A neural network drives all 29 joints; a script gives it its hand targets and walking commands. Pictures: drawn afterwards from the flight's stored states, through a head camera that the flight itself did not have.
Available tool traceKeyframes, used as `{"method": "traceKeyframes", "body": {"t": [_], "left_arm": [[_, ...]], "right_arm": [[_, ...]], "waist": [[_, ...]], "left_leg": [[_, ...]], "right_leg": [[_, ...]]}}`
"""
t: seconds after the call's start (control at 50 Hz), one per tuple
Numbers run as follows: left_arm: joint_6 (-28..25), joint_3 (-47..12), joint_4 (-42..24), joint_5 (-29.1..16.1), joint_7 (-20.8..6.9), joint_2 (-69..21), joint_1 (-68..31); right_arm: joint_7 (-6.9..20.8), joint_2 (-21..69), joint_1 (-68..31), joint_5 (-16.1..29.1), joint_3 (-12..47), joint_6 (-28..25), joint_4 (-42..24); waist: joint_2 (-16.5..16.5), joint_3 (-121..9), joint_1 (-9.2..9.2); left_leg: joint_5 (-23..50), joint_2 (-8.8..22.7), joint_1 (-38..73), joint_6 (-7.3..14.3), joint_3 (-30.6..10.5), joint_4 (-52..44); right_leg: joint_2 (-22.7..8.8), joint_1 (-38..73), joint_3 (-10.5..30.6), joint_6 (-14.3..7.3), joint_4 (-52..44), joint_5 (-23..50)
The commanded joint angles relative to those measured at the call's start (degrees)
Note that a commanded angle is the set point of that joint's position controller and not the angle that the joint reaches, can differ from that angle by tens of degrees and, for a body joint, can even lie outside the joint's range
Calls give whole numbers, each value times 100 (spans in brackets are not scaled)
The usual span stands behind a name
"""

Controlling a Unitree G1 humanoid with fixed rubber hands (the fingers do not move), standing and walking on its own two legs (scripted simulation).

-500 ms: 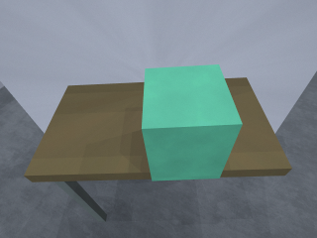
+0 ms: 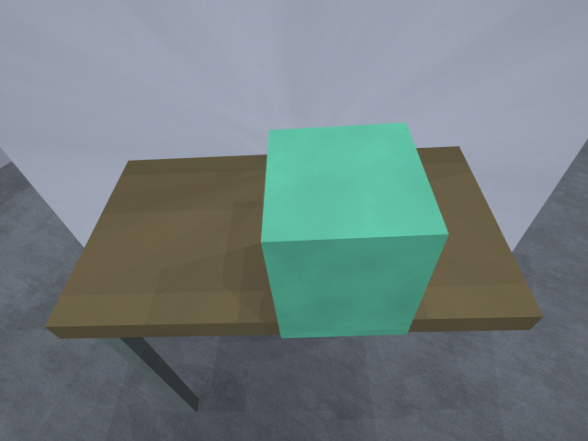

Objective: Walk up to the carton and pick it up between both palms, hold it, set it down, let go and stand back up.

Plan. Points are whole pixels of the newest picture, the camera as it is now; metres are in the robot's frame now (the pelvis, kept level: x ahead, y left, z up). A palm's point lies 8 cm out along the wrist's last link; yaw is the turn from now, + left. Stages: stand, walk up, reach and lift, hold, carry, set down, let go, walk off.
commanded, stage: walk up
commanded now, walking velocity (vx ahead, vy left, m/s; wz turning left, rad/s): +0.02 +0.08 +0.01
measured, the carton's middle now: (340, 235) +0.40 -0.04 +0.05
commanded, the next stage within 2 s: none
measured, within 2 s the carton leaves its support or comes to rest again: neither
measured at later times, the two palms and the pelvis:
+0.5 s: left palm out of the picture -0.03 +0.23 -0.14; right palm out of the picture -0.01 -0.23 -0.15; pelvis +0.00 -0.01 +0.00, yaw +0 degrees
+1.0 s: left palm out of the picture -0.08 +0.27 -0.15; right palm out of the picture +0.14 -0.19 -0.13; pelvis +0.03 +0.04 -0.01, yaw +2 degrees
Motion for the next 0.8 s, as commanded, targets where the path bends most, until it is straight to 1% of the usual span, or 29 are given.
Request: {"method": "traceKeyframes", "body": {"t": [0.0,0.04,0.06,0.08,0.12,0.14,0.24,0.28,0.34,0.36,0.38,0.4,0.42,0.44,0.46,0.5,0.52,0.54,0.56,0.58,0.6,0.62,0.64,0.66,0.68,0.7,0.74,0.76,0.78], "left_arm": [[-62,124,-116,4,55,565,347],[-82,205,-96,4,91,769,473],[-50,170,-150,14,94,661,323],[-53,109,-149,18,88,433,314],[-37,151,-142,64,124,614,410],[-8,195,-197,58,130,694,336],[48,246,-204,43,147,713,316],[72,149,-217,45,97,408,318],[138,95,-227,70,51,344,256],[186,154,-205,66,25,584,98],[170,156,-208,8,-11,522,279],[178,99,-194,54,-9,435,231],[196,99,-175,56,-21,359,60],[196,192,-226,17,-65,471,-15],[159,154,-305,63,-90,401,-101],[78,-2,-357,31,-131,76,-63],[-22,104,-201,4,-104,255,540],[-96,109,-88,14,-69,336,816],[-160,210,4,7,-25,682,1231],[-180,327,5,30,13,1140,1428],[-115,339,-32,53,48,1301,1486],[-64,272,-127,114,119,963,1331],[-56,221,-88,153,176,929,1384],[-62,266,-137,133,215,1012,1205],[-95,267,-198,131,245,1041,726],[-102,222,-288,110,217,993,818],[-175,194,-297,70,168,851,839],[-198,159,-319,112,146,713,697],[-222,188,-347,97,108,847,795]], "right_arm": [[-49,-709,189,-20,-201,-50,-203],[-2,-532,89,3,-149,-29,-176],[-24,-496,150,4,-141,-22,-184],[-38,-486,120,20,-154,-32,-212],[-56,-820,-36,-23,-278,43,-236],[-78,-706,-20,-66,-244,46,-243],[-68,-920,61,-30,-363,119,-464],[-74,-560,209,-18,-250,106,-361],[-46,-768,-10,-39,-225,121,-376],[-74,-574,92,32,-129,129,-388],[-31,-823,351,-28,-178,89,-349],[-24,-874,207,14,-207,109,-362],[-23,-765,296,1,-140,65,-345],[-12,-961,766,-30,-193,66,-163],[-30,-853,768,-55,-149,36,-115],[-108,-619,193,-69,-102,45,-149],[-88,-870,-126,-98,-237,56,-173],[-90,-637,-131,-21,-192,49,-162],[-33,-570,43,3,-181,41,-158],[29,-347,-150,26,-121,-20,-366],[11,-596,-385,9,-180,16,-458],[29,-906,-659,-55,-334,71,-478],[59,-728,-511,-118,-326,127,-367],[114,-389,-416,-173,-278,163,-409],[155,-403,-319,-169,-312,220,-490],[178,-358,-359,-162,-303,239,-500],[201,-454,-245,-124,-327,271,-565],[224,-432,-289,-46,-357,271,-498],[216,-442,-378,-32,-293,301,-607]], "waist": [[-245,99,25],[-196,123,150],[-575,236,22],[-611,106,-17],[74,349,90],[107,416,32],[-661,68,29],[-145,-47,-77],[509,515,29],[336,732,-162],[443,399,-102],[658,761,-61],[248,1087,-202],[456,1047,-350],[423,1180,-307],[721,1247,-25],[737,821,362],[387,526,356],[-378,244,413],[-1661,0,514],[-2102,320,659],[-1173,840,618],[-5,608,493],[44,477,319],[-477,659,83],[-433,345,88],[-1131,202,45],[-965,121,9],[-1492,178,101]], "left_leg": [[1988,804,-126,-95,-323,-66],[1038,653,-263,-92,-196,81],[2088,804,-173,-117,-303,116],[2012,805,2,-110,-326,34],[1712,725,-257,-110,-81,237],[2471,865,-285,-66,-265,286],[2556,903,-164,-66,-346,622],[2168,924,261,-23,-508,115],[184,1003,-211,131,-804,-446],[756,1114,-422,-27,-1239,-744],[-1367,1065,-212,41,-1261,-828],[-1584,1075,-496,66,-1267,-1006],[-1567,1409,-554,136,-1636,-1250],[-2948,1753,-391,280,-2354,-1566],[-2349,1882,-324,513,-2432,-1566],[-193,1358,-880,429,-1407,-1283],[-560,1120,-875,398,-971,-913],[713,916,-969,311,-583,-441],[34,671,-1534,116,-431,119],[-482,370,-1823,-125,-86,991],[-1201,314,-2127,-299,208,1976],[-1590,441,-2412,-453,62,3307],[-1394,601,-2250,-487,-235,4041],[-1146,647,-2225,-520,-322,4510],[-853,794,-2586,-554,-440,4593],[-646,673,-2285,-599,-385,4781],[-349,582,-2312,-657,-109,4191],[-220,604,-2223,-714,-72,3995],[-358,600,-2230,-743,100,3424]], "right_leg": [[-461,67,89,-121,-355,1376],[-573,186,215,-192,-383,873],[-634,86,212,-227,-286,1942],[-578,60,205,-238,-363,1882],[-742,141,226,-248,-201,1664],[-726,-107,162,-270,75,1991],[-698,-173,13,-286,301,1873],[-407,-348,-11,-178,207,1116],[-228,-519,-150,-71,-22,-193],[-90,-456,-95,-67,117,-79],[43,-406,-348,-61,350,-1137],[-40,-642,-326,-127,441,-994],[27,-959,-312,-104,540,-839],[227,-1342,-531,-48,1140,-1697],[100,-1636,-280,-142,1431,-1571],[-72,-922,17,-269,855,-895],[56,-447,-269,-216,294,-485],[54,223,-364,-193,-354,528],[-328,1157,106,-243,-818,245],[-1339,1263,1563,-572,-1339,-404],[-2096,911,2211,-994,-1433,853],[-2376,598,2087,-1256,-1201,2577],[-2348,346,1761,-1294,-1071,3165],[-2198,96,1517,-1269,-1065,3209],[-1934,308,1048,-1197,-943,3323],[-1712,46,709,-963,-840,3708],[-1384,399,303,-857,-689,4139],[-1245,416,113,-788,-640,4163],[-1179,436,-28,-781,-575,4376]]}}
